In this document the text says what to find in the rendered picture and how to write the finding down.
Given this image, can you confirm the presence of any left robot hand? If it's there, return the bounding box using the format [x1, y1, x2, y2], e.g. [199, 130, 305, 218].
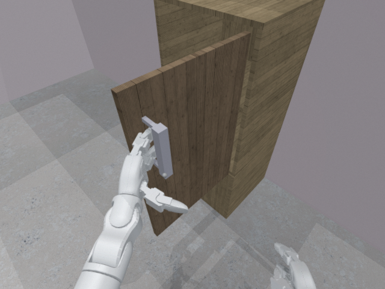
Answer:
[118, 123, 188, 214]

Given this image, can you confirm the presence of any cupboard door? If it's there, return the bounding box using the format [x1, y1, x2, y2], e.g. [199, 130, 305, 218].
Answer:
[111, 31, 251, 236]

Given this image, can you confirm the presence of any handle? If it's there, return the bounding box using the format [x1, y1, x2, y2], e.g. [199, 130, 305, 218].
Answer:
[142, 116, 173, 179]

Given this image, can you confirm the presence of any right robot hand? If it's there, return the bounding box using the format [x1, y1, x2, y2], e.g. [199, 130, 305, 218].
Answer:
[270, 243, 316, 289]

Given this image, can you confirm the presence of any robot left forearm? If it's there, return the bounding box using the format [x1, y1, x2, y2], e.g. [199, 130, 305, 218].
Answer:
[74, 194, 143, 289]

